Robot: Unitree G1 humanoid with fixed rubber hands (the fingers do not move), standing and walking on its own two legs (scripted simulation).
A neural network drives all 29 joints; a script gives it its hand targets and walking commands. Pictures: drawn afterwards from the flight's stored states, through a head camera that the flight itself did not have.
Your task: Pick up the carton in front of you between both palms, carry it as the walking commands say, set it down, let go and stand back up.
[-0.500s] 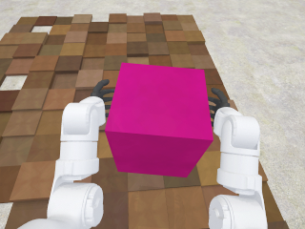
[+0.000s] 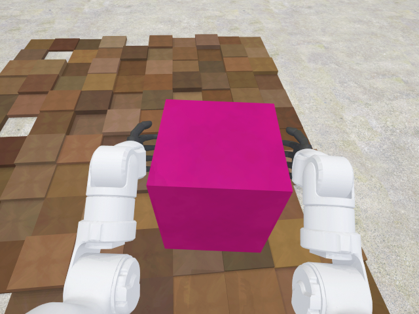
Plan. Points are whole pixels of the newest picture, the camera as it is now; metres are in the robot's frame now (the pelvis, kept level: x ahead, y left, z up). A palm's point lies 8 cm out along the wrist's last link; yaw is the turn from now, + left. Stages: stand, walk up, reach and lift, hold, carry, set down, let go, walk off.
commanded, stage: carry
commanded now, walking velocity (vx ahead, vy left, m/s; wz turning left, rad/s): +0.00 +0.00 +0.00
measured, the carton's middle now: (216, 180) +0.37 +0.01 +0.04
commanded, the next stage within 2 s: none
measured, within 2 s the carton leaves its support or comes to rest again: neither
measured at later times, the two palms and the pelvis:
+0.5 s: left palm (134, 167) +0.32 +0.15 +0.13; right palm (315, 178) +0.32 -0.15 +0.13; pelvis -0.02 +0.00 +0.00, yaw +0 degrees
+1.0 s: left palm (142, 137) +0.37 +0.14 +0.15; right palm (315, 149) +0.37 -0.16 +0.15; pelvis +0.02 -0.01 -0.01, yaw +0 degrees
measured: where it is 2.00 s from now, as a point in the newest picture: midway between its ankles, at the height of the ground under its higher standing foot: (196, 235)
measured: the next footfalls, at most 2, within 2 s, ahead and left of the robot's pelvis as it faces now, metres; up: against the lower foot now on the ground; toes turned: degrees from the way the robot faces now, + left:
left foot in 1.22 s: +0.15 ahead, +0.09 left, +0.00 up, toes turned +1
right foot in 1.60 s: +0.50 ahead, -0.04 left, +0.00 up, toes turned +1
